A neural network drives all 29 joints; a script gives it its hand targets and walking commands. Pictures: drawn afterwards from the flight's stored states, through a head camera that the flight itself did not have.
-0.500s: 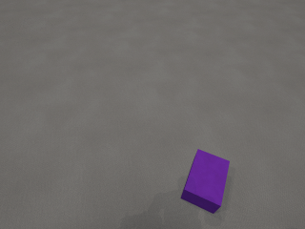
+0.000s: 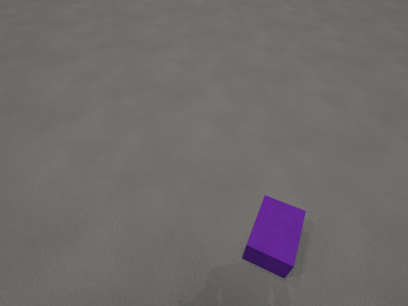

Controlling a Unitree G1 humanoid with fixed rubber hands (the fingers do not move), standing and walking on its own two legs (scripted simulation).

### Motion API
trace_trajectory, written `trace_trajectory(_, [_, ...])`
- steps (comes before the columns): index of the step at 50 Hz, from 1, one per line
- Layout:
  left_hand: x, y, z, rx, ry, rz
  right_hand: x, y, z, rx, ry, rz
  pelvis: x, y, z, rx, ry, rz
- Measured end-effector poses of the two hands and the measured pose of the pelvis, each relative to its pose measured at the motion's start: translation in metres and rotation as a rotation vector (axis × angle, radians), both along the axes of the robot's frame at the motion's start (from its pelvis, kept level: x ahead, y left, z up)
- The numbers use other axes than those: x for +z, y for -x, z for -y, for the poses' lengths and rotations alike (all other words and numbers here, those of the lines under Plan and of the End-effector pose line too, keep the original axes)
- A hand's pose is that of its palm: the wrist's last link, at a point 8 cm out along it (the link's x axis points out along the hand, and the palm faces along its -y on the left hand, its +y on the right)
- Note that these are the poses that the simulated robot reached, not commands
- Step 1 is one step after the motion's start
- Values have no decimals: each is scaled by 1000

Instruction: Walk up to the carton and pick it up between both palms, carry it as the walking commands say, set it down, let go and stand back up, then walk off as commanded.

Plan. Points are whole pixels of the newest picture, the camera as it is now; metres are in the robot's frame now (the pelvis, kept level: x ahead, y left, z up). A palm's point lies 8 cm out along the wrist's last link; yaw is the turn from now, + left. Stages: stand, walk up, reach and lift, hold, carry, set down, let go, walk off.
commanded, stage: stand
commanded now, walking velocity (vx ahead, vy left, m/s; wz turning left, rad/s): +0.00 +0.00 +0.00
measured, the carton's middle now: (274, 234) +0.62 -0.33 -0.70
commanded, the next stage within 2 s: none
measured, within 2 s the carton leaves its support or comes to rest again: neither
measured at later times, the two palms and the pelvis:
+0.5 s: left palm out of the picture -0.05 +0.22 -0.15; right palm out of the picture -0.03 -0.21 -0.15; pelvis -0.02 +0.01 +0.00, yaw +0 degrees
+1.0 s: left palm out of the picture +0.00 +0.26 -0.14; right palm out of the picture +0.01 -0.25 -0.14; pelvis -0.01 +0.00 +0.00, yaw +0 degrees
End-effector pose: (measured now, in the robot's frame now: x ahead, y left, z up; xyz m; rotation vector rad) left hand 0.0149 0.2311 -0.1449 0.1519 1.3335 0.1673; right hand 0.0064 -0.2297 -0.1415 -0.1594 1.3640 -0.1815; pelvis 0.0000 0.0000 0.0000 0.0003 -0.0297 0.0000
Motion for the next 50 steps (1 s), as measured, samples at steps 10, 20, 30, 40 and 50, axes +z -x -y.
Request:
trace_trajectory(10, [-1, 47, -4, 31, 4, -91, -3, 21, -13, -1, -16, -29, 0, 12, -8, 0, -1, -2])
trace_trajectory(20, [-2, 67, 5, 40, 22, -130, -6, 36, -19, -7, -30, -58, -1, 16, -9, 2, 0, -8])
trace_trajectory(30, [-4, 65, 13, 39, 33, -128, -7, 42, -21, -12, -40, -73, -1, 15, -7, 4, 1, -11])
trace_trajectory(40, [-3, 54, 8, 35, 13, -103, -6, 36, -13, -10, -25, -61, -2, 11, -4, 5, 1, -10])
trace_trajectory(50, [6, 19, -26, 4, -70, -13, 2, 1, 24, 29, 53, 31, -3, 8, -1, 2, 0, -1])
